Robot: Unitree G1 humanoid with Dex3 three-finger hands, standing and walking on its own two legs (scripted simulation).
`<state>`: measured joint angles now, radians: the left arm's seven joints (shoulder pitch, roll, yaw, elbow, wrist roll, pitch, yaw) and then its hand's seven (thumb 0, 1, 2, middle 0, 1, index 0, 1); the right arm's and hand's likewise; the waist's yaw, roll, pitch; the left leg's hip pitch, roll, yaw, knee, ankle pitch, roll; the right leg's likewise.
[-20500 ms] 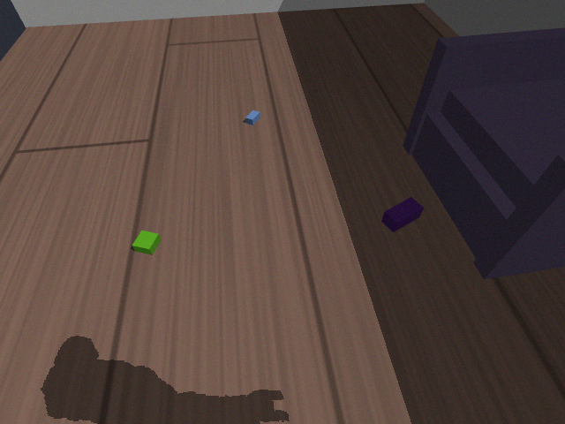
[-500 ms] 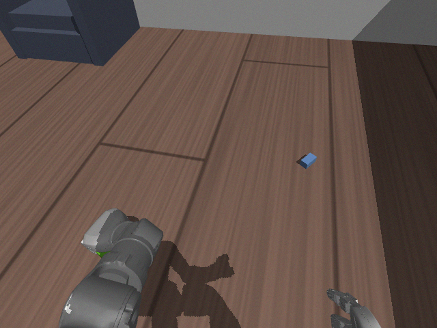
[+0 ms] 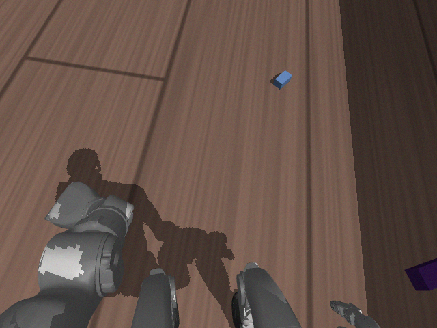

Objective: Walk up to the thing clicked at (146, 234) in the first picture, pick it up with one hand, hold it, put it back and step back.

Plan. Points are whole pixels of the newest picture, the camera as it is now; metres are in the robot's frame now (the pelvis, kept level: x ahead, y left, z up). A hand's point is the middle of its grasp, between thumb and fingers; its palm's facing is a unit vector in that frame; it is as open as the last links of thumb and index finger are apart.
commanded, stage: crouch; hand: left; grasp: from above
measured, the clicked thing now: (92, 218) +0.35 +0.25 -0.15
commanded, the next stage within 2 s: lower in 1.32 s
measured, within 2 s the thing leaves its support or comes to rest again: neither
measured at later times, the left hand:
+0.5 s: hand (122, 216) +0.40 +0.24 -0.34, palm faces -0.18 -0.39 -0.90, open 10.6 cm
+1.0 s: hand (130, 219) +0.42 +0.24 -0.43, palm faces -0.19 -0.40 -0.90, open 10.6 cm
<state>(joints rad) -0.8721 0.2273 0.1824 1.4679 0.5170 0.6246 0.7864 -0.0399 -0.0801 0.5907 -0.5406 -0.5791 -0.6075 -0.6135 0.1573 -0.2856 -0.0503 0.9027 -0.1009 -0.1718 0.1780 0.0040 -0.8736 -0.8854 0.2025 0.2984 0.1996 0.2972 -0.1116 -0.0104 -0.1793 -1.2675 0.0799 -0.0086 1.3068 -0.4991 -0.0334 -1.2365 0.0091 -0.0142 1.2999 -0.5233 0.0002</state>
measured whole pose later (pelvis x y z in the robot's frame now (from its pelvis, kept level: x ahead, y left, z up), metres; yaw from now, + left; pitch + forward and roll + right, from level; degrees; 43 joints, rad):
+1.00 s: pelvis -0.05 +0.00 -0.29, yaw -4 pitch +36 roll -4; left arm -1.21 0.56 0.38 1.68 0.68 0.45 0.68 0.02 -0.08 0.38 -0.67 -0.34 -0.80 -0.35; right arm 0.13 -0.30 -0.01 0.91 -0.16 -0.21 0.28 0.00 -0.90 -0.89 0.20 0.30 0.20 0.30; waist -0.23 0.05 -0.06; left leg -2.28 0.08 -0.11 2.30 -0.66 -0.03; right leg -2.23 0.04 -0.04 2.27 -0.67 0.02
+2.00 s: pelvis -0.05 +0.01 -0.33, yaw -9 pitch +30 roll -9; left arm -1.26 0.80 0.42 1.81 0.73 0.36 0.78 -0.03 -0.07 0.43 -0.62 -0.49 -0.70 -0.49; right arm 0.10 -0.36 0.15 0.87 -0.25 -0.29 0.40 0.00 -0.92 -0.89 0.20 0.30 0.20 0.30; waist -0.35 -0.05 0.16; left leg -2.34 0.07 -0.22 2.47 -0.67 -0.03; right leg -2.24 0.05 -0.12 2.37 -0.67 0.03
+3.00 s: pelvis -0.05 +0.02 -0.33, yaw -12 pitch +27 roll -13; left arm -1.24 0.93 0.38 1.80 0.58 0.35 0.83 -0.04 -0.05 0.56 -0.52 -0.59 -0.59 -0.60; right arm 0.10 -0.39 0.31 0.74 -0.23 -0.33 0.45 0.00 -0.92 -0.90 0.20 0.30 0.20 0.30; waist -0.41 -0.14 0.27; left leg -2.32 0.06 -0.29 2.51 -0.69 -0.03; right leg -2.19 0.07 -0.18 2.35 -0.66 0.04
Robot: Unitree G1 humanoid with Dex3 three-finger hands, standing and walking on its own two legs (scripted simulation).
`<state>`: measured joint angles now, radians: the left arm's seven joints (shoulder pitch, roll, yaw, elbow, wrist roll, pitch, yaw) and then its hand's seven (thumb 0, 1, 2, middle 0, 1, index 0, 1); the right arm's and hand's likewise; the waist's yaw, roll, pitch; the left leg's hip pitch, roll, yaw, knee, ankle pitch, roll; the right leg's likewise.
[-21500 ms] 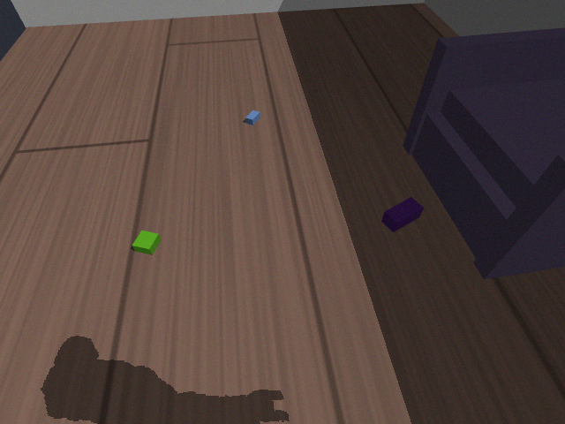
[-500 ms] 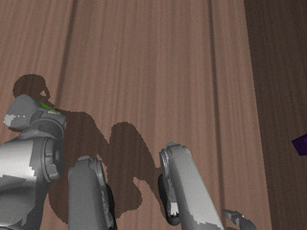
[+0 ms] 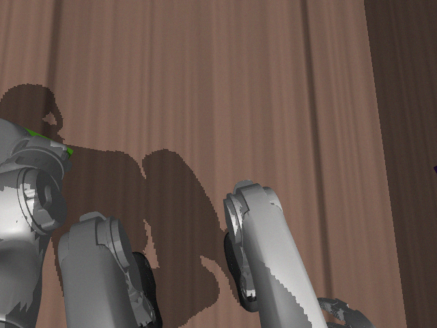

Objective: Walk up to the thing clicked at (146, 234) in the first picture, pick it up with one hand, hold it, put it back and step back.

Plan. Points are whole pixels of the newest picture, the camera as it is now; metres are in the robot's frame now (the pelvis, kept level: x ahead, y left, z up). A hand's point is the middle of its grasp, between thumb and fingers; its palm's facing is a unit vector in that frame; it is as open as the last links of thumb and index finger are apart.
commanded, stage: crouch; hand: left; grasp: from above
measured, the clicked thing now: (38, 158) +0.45 +0.28 -0.18
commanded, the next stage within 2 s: lower in 0.32 s
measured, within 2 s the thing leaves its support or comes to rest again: rests again in 1.84 s
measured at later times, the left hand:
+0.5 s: hand (40, 155) +0.46 +0.28 -0.20, palm faces -0.16 -0.41 -0.90, open 10.6 cm
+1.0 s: hand (58, 158) +0.46 +0.27 -0.25, palm faces -0.19 -0.40 -0.90, open 10.7 cm
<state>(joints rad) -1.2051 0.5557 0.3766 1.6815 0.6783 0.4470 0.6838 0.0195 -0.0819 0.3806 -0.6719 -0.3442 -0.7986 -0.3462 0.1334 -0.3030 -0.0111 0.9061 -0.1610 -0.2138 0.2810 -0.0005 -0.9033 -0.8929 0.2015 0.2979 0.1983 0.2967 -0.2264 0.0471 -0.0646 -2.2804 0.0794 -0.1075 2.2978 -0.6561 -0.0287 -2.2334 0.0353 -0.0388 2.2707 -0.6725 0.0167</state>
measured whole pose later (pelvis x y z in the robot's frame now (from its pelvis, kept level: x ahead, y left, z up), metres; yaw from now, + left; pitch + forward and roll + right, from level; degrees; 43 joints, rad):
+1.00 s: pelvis +0.00 +0.01 -0.04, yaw -5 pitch +30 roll -9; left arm -1.26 0.80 0.42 1.81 0.73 0.36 0.78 -0.03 -0.07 0.43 -0.62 -0.49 -0.70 -0.49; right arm 0.10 -0.36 0.15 0.87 -0.25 -0.29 0.40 0.00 -0.92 -0.89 0.20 0.30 0.20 0.30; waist -0.35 -0.05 0.16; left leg -2.34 0.07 -0.22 2.47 -0.67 -0.03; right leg -2.24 0.05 -0.12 2.37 -0.67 0.03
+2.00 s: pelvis +0.00 +0.01 -0.04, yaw -8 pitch +27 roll -13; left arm -1.24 0.93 0.38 1.80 0.58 0.35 0.83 -0.04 -0.05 0.56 -0.52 -0.59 -0.59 -0.60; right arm 0.10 -0.39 0.31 0.74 -0.23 -0.33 0.45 0.00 -0.92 -0.90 0.20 0.30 0.20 0.30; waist -0.41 -0.14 0.27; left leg -2.32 0.06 -0.29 2.51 -0.69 -0.03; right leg -2.19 0.07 -0.18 2.35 -0.66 0.04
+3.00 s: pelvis -0.01 +0.02 -0.03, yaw -9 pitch +25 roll -14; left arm -1.23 0.96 0.35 1.78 0.57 0.35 0.82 0.00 -0.45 1.05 -0.16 -1.00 -0.13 -1.03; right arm 0.11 -0.40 0.33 0.73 -0.22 -0.37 0.43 0.00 -0.90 -0.90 0.20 0.30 0.20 0.30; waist -0.41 -0.16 0.28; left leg -2.28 0.07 -0.31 2.50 -0.70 -0.03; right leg -2.15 0.07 -0.20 2.32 -0.66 0.05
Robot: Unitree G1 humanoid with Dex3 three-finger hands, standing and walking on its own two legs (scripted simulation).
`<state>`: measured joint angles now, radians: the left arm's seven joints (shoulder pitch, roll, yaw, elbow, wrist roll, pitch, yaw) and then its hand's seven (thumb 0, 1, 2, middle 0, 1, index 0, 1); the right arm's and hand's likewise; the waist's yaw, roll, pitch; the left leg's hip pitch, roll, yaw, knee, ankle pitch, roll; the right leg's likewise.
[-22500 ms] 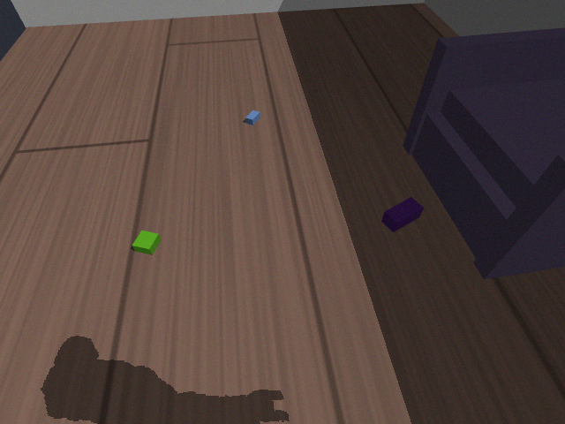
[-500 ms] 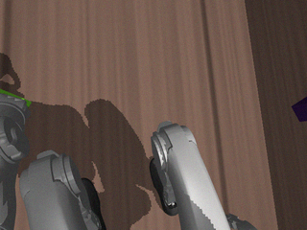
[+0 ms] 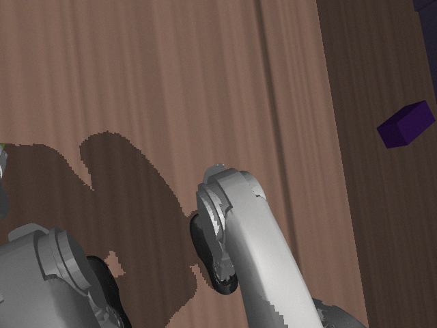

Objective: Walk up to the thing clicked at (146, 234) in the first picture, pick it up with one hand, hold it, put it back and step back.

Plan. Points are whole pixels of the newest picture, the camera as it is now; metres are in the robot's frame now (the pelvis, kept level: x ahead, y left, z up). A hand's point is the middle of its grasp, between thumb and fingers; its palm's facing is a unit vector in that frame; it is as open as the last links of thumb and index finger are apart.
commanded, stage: rest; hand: left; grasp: from above
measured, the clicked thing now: out of the picture +0.45 +0.31 -0.24
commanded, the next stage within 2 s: open in 0.76 s
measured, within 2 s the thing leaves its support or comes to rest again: rests again in 0.84 s
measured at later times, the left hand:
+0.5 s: hand out of the picture +0.44 +0.30 -0.24, palm faces -0.12 -0.45 -0.89, open 10.7 cm
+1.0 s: hand out of the picture +0.44 +0.30 -0.26, palm faces -0.12 -0.45 -0.88, open 10.7 cm
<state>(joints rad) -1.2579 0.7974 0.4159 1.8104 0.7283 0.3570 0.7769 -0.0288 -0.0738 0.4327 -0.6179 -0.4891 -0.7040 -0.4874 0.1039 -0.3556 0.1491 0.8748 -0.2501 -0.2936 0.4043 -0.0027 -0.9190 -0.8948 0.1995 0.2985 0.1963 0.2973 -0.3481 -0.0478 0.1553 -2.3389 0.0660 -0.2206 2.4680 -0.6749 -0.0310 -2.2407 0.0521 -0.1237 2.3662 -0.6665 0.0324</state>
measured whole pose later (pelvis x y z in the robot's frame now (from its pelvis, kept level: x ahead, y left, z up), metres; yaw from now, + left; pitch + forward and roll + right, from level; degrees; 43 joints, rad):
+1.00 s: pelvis +0.00 +0.01 +0.00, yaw -3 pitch +27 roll -13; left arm -1.24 0.93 0.38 1.80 0.58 0.35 0.83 -0.04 -0.05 0.56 -0.52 -0.59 -0.59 -0.60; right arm 0.10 -0.39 0.31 0.74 -0.23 -0.33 0.45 0.00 -0.92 -0.90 0.20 0.30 0.20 0.30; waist -0.41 -0.14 0.27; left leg -2.32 0.06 -0.29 2.51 -0.69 -0.03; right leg -2.19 0.07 -0.18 2.35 -0.66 0.04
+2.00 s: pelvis -0.01 +0.01 +0.01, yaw -4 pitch +25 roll -14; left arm -1.23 0.96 0.35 1.78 0.57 0.35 0.82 0.00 -0.45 1.05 -0.16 -1.00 -0.13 -1.03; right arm 0.11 -0.40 0.33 0.73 -0.22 -0.37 0.43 0.00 -0.90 -0.90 0.20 0.30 0.20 0.30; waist -0.41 -0.16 0.28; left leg -2.28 0.07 -0.31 2.50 -0.70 -0.03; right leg -2.15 0.07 -0.20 2.32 -0.66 0.05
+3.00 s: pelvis -0.01 +0.00 +0.03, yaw +4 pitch +30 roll -6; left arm -0.99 0.64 -0.02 1.41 0.96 0.12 0.22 0.00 -0.37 0.89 -0.18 -0.91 -0.20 -0.90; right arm 0.13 -0.31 0.10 0.75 -0.10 -0.19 0.22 0.00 -0.90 -0.89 0.20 0.30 0.20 0.30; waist -0.21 0.00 -0.05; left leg -2.22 0.06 -0.14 2.34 -0.64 -0.01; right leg -2.14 0.03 -0.06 2.28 -0.66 0.03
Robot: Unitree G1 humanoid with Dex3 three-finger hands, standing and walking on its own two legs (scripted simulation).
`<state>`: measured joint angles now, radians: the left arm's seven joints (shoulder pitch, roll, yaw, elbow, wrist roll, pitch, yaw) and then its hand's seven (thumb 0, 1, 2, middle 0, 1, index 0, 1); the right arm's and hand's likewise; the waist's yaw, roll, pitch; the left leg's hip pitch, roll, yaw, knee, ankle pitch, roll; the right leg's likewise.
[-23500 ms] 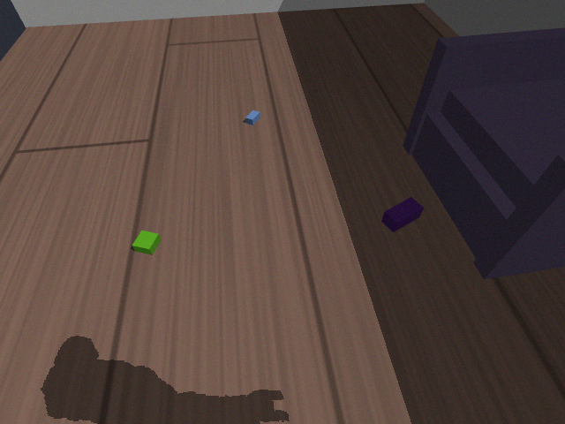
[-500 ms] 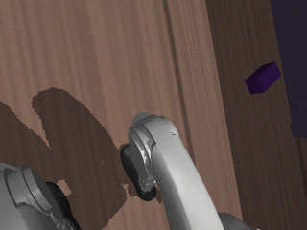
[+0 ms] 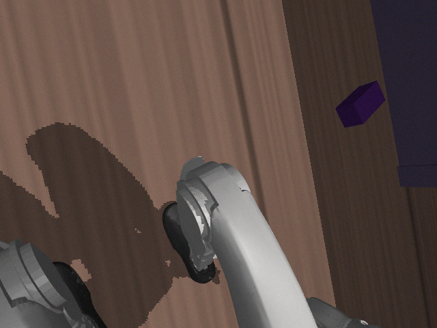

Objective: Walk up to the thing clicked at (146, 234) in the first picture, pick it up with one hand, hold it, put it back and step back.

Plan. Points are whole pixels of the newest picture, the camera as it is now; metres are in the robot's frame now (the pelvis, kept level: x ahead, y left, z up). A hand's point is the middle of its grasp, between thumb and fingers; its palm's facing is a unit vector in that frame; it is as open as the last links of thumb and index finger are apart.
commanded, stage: open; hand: left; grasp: from above
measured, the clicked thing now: out of the picture +0.43 +0.33 -0.29
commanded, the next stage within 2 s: withdraw in 1.14 s
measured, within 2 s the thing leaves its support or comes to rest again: neither
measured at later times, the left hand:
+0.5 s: hand out of the picture +0.42 +0.32 -0.25, palm faces -0.10 -0.45 -0.89, open 12.6 cm
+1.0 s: hand out of the picture +0.42 +0.32 -0.26, palm faces -0.09 -0.45 -0.89, open 13.4 cm
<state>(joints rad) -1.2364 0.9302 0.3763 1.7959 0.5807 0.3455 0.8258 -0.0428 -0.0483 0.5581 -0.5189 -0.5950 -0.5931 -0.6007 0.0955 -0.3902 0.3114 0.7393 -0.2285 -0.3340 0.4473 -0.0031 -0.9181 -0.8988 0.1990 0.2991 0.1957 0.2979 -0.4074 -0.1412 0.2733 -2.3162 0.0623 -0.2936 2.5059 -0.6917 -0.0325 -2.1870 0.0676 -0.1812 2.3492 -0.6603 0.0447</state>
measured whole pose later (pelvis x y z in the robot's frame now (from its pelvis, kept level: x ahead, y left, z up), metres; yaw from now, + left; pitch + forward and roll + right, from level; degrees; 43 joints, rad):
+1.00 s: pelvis +0.00 +0.00 +0.01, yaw -1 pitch +25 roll -14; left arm -1.23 0.96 0.35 1.78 0.57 0.35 0.82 0.00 -0.45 1.05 -0.16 -1.00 -0.13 -1.03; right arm 0.11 -0.40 0.33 0.73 -0.22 -0.37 0.43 0.00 -0.90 -0.90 0.20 0.30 0.20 0.30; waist -0.41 -0.16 0.28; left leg -2.28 0.07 -0.31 2.50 -0.70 -0.03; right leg -2.15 0.07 -0.20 2.32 -0.66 0.05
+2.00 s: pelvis -0.01 -0.01 +0.04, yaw +7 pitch +30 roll -6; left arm -0.99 0.64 -0.02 1.41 0.96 0.12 0.22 0.00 -0.37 0.89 -0.18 -0.91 -0.20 -0.90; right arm 0.13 -0.31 0.10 0.75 -0.10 -0.19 0.22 0.00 -0.90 -0.89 0.20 0.30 0.20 0.30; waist -0.21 0.00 -0.05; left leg -2.22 0.06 -0.14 2.34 -0.64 -0.01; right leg -2.14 0.03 -0.06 2.28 -0.66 0.03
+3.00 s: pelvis +0.01 -0.01 +0.20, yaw +12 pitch +30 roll -4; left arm -0.06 0.38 0.01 0.30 0.37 0.12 0.05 0.00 0.87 0.92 -0.22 -0.32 -0.22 -0.33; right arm 0.06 -0.26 -0.02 0.57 0.03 -0.06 -0.01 0.00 -0.91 -0.89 0.21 0.30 0.20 0.30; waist -0.03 0.02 -0.20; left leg -1.72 0.05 -0.07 1.81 -0.62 -0.02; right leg -1.65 0.00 -0.04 1.78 -0.65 0.01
